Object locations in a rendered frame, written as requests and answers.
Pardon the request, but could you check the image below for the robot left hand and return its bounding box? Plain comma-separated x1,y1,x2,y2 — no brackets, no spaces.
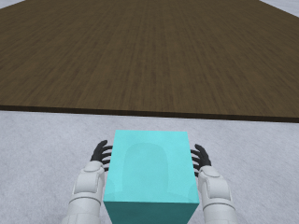
90,140,113,172

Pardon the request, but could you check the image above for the robot right hand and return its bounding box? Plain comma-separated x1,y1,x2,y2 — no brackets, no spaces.
190,144,212,177

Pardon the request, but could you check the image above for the left robot forearm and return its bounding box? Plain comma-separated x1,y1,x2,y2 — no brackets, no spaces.
61,161,105,224

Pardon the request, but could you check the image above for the right robot forearm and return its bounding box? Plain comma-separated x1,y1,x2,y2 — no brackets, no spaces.
198,165,238,224

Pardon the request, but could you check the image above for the carton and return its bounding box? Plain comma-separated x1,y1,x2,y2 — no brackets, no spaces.
103,130,200,224

